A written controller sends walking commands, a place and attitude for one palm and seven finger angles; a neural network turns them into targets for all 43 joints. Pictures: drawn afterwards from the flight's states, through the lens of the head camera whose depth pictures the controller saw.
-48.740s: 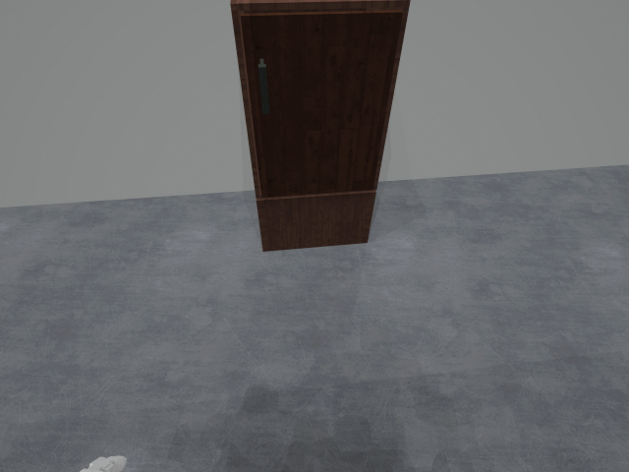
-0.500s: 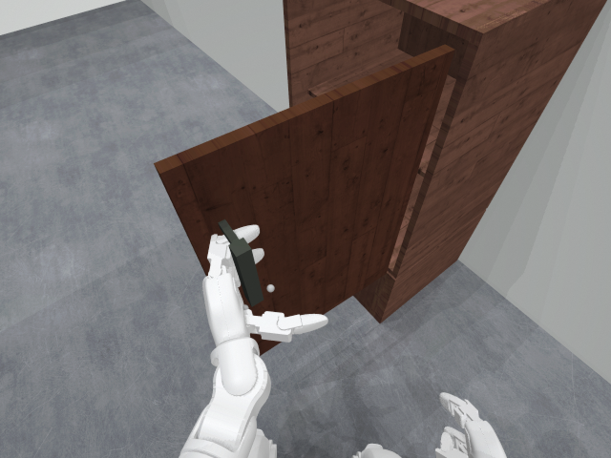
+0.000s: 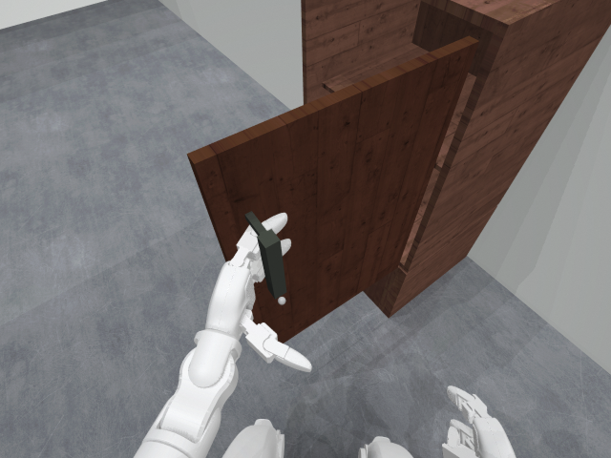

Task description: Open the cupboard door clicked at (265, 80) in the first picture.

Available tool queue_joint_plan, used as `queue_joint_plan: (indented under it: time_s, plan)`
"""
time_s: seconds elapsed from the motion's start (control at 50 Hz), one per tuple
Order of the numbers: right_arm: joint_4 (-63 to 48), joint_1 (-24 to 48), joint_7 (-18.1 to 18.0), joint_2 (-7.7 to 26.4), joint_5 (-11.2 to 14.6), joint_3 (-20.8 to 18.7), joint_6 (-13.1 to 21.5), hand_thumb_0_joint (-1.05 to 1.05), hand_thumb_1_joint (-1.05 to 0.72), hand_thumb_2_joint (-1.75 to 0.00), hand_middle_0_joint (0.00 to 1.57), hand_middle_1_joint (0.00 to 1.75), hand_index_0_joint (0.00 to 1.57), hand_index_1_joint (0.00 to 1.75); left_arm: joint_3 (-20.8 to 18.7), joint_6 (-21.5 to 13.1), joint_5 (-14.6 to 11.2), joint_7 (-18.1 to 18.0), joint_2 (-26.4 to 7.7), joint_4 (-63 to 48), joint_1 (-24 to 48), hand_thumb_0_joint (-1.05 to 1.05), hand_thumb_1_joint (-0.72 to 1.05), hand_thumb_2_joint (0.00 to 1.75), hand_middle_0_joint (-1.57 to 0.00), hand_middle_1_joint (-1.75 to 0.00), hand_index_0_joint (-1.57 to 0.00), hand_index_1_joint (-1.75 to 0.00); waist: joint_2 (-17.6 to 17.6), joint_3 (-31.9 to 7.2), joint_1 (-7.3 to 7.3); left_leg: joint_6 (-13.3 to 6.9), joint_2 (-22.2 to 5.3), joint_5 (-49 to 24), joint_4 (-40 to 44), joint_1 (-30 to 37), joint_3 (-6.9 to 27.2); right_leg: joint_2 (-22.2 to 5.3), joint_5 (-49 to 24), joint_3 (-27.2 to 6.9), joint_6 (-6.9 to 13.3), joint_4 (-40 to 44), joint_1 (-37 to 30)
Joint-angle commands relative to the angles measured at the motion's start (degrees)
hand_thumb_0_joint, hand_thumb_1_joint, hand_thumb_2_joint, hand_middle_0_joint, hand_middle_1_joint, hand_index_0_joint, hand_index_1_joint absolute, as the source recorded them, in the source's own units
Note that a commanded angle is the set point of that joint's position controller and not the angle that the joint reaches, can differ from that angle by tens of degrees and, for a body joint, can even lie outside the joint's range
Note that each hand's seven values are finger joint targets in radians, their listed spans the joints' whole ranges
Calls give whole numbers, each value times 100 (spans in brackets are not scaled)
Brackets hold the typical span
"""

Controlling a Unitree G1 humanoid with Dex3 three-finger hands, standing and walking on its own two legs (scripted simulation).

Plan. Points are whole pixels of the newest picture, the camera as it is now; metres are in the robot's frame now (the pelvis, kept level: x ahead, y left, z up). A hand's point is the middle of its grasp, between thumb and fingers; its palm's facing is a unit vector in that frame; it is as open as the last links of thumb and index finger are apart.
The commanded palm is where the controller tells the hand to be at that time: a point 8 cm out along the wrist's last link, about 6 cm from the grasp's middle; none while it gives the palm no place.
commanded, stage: slide the hand sideways off the handle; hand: left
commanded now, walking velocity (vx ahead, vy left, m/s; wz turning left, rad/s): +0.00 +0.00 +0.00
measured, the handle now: (265, 256) +0.36 +0.08 +0.05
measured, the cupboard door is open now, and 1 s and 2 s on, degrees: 87 89 89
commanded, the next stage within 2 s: draw the hand back to the body in 1.00 s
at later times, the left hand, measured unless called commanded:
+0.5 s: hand (267, 328) +0.26 +0.06 +0.05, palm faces -0.14 -0.99 -0.01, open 16.2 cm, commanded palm +0.24 +0.13 +0.05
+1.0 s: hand (211, 354) +0.23 +0.12 +0.05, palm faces -0.07 -1.00 -0.05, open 16.2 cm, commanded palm +0.21 +0.19 +0.05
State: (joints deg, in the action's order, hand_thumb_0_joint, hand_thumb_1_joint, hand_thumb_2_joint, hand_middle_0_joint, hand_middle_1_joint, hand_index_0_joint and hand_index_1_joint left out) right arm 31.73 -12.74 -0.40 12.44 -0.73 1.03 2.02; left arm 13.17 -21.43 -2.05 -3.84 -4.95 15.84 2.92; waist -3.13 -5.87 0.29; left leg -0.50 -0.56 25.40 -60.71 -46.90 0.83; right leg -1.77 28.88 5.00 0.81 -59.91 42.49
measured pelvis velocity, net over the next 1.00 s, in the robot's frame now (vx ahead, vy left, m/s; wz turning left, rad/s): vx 0.02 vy -0.02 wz -0.02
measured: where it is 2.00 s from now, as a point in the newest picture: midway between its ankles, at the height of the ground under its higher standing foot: outside the picture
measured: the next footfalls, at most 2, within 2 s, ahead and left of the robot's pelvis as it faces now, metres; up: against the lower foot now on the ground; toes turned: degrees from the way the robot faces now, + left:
none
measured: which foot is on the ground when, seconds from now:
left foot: down 0.00-1.00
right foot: down 0.00-1.00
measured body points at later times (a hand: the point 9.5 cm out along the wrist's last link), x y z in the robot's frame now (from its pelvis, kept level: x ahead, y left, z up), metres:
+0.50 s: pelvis +0.02 +0.00 +0.00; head +0.08 -0.01 +0.44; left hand +0.27 +0.12 +0.06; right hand +0.19 -0.22 -0.09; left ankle +0.05 +0.11 -0.67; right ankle +0.01 -0.11 -0.67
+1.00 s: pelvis +0.02 -0.02 -0.01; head +0.08 -0.03 +0.43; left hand +0.23 +0.18 +0.05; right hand +0.20 -0.26 -0.10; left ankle +0.05 +0.11 -0.67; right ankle +0.01 -0.12 -0.67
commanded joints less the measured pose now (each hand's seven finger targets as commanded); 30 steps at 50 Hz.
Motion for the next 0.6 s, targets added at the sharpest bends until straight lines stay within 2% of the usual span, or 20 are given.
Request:
queue_joint_plan:
  time_s: [0.0, 0.02, 0.04, 0.08, 0.12, 0.14, 0.16, 0.18, 0.2, 0.24, 0.28, 0.3, 0.36, 0.42, 0.44, 0.46, 0.52, 0.58]
  plan:
    - [-1007, 266, -19, 618, 126, -230, 390, 0, -90, -90, 20, 30, 20, 30, 348, -100, -353, 296, 938, -1360, 1250, 0, -50, 30, -15, -30, -15, -30, 578, -1335, 306, -51, 56, -263, 1128, 1446, 284, 206, -669, -69, 92, 1084, -95]
    - [-1037, 238, 11, 628, 109, -247, 389, 0, -90, -90, 20, 30, 20, 30, 234, -110, -272, 164, 810, -1474, 1118, 0, -50, 30, -15, -30, -15, -30, 653, -1403, 251, -44, 54, -328, 1118, 1415, 286, 198, -705, -55, 101, 1021, -140]
    - [-1088, 246, 46, 627, 83, -260, 395, 0, -90, -90, 20, 30, 20, 30, 148, -141, -162, 53, 680, -1603, 912, 0, -50, 30, -15, -30, -15, -30, 544, -1497, 159, -44, 68, -494, 1100, 1425, 272, 196, -809, -75, 123, 966, -222]
    - [-1161, 226, 118, 592, 50, -271, 383, 0, -90, -90, 20, 30, 20, 30, 159, -186, -3, -60, 666, -1783, 484, 0, -50, 30, -15, -30, -15, -30, 525, -1583, 118, -33, 50, -657, 1037, 1447, 219, 185, -925, -70, 127, 889, -228]
    - [-1229, 257, 147, 596, 31, -261, 344, 0, -90, -90, 20, 30, 20, 30, 75, -227, 83, -125, 523, -1921, 248, 0, -50, 30, -15, -30, -15, -30, 577, -1423, 85, -31, 51, -599, 1024, 1299, 198, 191, -876, -93, 139, 871, -246]
    - [-1259, 279, 145, 618, 24, -268, 323, 0, -90, -90, 20, 30, 20, 30, -72, -237, 139, -155, 323, -1962, 96, 0, -50, 30, -15, -30, -15, -30, 597, -1390, 28, -32, 44, -636, 1011, 1228, 200, 195, -893, -114, 158, 848, -278]
    - [-1309, 310, 155, 584, 11, -262, 319, 0, -90, -90, 20, 30, 20, 30, 12, -255, 156, -159, 423, -2140, 20, 0, -50, 30, -15, -30, -15, -30, 481, -1463, 23, -35, 46, -711, 978, 1273, 156, 191, -967, -126, 150, 813, -273]
    - [-1336, 295, 161, 576, 11, -254, 296, 0, -90, -90, 20, 30, 20, 30, -69, -251, 175, -173, 319, -2203, -118, 0, -50, 30, -15, -30, -15, -30, 388, -1418, -13, -19, 46, -672, 982, 1239, 144, 192, -933, -134, 157, 802, -268]
    - [-1354, 295, 159, 571, 3, -248, 276, 0, -90, -90, 20, 30, 20, 30, -99, -253, 201, -187, 269, -2292, -160, 0, -50, 30, -15, -30, -15, -30, 390, -1371, 1, -17, 42, -670, 972, 1238, 147, 200, -946, -131, 157, 782, -249]
    - [-1430, 290, 156, 575, 1, -254, 234, 0, -90, -90, 20, 30, 20, 30, -171, -226, 239, -198, 186, -2439, -532, 0, -50, 30, -15, -30, -15, -30, 394, -1376, -65, -19, 41, -787, 958, 1203, 142, 214, -1038, -138, 173, 753, -324]
    - [-1470, 263, 147, 550, 1, -248, 217, 0, -90, -90, 20, 30, 20, 30, -128, -207, 210, -169, 238, -2628, -729, 0, -50, 30, -15, -30, -15, -30, 357, -1331, -15, -12, 35, -831, 917, 1222, 117, 214, -1137, -135, 151, 738, -289]
    - [-1496, 254, 137, 552, 12, -241, 212, 0, -90, -90, 20, 30, 20, 30, -91, -192, 181, -137, 257, -2710, -812, 0, -50, 30, -15, -30, -15, -30, 446, -1278, 22, -20, 36, -793, 905, 1191, 118, 220, -1137, -133, 137, 753, -288]
    - [-1522, 240, 95, 549, 9, -242, 231, 0, -90, -90, 20, 30, 20, 30, -136, -196, 142, -51, 166, -3033, -918, 0, -50, 30, -15, -30, -15, -30, 393, -1329, 51, -16, 36, -885, 841, 1191, 148, 224, -1229, -130, 134, 681, -289]
    - [-1557, 198, 64, 539, 16, -246, 270, 0, -90, -90, 20, 30, 20, 30, -219, -202, 28, 78, 107, -3223, -1419, 0, -50, 30, -15, -30, -15, -30, 415, -1420, 26, -28, 62, -1014, 756, 1178, 101, 230, -1437, -154, 117, 675, -371]
    - [-1556, 178, 53, 547, 31, -252, 282, 0, -90, -90, 20, 30, 20, 30, -346, -199, 10, 107, -16, -3289, -1564, 0, -50, 30, -15, -30, -15, -30, 359, -1422, 6, -19, 55, -1145, 742, 1177, 111, 241, -1541, -154, 133, 634, -418]
    - [-1570, 188, 50, 534, 23, -247, 291, 0, -90, -90, 20, 30, 20, 30, -298, -197, -18, 162, 33, -3347, -1695, 0, -50, 30, -15, -30, -15, -30, 359, -1415, 25, -21, 64, -1205, 702, 1181, 92, 231, -1646, -150, 115, 612, -398]
    - [-1588, 148, 17, 551, 23, -264, 310, 0, -90, -90, 20, 30, 20, 30, -526, -209, -94, 288, -188, -3469, -1945, 0, -50, 30, -15, -30, -15, -30, 509, -1388, 42, -29, 77, -1177, 611, 1027, 62, 230, -1744, -182, 86, 602, -428]
    - [-1569, 130, -15, 558, 28, -264, 345, 0, -90, -90, 20, 30, 20, 30, -745, -240, -196, 446, -375, -3556, -2105, 0, -50, 30, -15, -30, -15, -30, 401, -1362, 39, -37, 100, -1163, 519, 917, 45, 228, -1785, -230, 85, 578, -414]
